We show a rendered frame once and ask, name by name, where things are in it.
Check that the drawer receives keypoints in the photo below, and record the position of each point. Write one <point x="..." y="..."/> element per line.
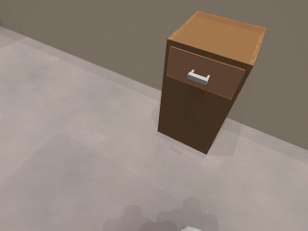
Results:
<point x="223" y="79"/>

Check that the cabinet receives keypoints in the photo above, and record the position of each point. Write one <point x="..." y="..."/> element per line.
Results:
<point x="193" y="115"/>

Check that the handle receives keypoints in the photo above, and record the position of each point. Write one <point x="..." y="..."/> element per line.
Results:
<point x="197" y="78"/>

